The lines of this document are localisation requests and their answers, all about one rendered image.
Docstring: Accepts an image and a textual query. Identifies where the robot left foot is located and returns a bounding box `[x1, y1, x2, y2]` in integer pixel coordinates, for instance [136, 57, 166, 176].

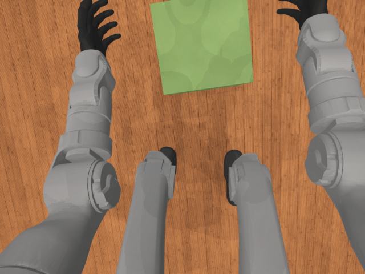
[159, 147, 177, 174]

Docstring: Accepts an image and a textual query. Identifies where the carton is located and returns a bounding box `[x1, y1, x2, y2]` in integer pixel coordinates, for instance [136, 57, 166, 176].
[150, 0, 254, 95]

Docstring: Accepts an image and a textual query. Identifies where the left robot upper arm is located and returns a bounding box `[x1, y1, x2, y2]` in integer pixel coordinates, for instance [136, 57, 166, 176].
[0, 159, 121, 274]

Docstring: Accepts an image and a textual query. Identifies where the left robot forearm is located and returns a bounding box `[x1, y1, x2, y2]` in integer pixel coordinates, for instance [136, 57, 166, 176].
[43, 49, 116, 205]

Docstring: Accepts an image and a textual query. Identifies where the right robot upper arm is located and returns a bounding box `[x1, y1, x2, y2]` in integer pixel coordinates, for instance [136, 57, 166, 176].
[305, 131, 365, 271]

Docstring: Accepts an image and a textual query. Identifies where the right robot forearm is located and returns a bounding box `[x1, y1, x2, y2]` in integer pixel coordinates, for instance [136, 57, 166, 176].
[296, 13, 365, 135]

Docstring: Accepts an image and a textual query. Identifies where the robot left hand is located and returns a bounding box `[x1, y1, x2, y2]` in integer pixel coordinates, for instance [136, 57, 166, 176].
[77, 0, 121, 57]

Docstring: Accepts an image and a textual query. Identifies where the robot right hand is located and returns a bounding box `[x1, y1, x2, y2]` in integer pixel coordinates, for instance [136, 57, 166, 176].
[277, 0, 328, 30]

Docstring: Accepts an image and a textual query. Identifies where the robot left thigh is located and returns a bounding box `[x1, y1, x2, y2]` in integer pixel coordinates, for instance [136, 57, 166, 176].
[116, 158, 176, 274]

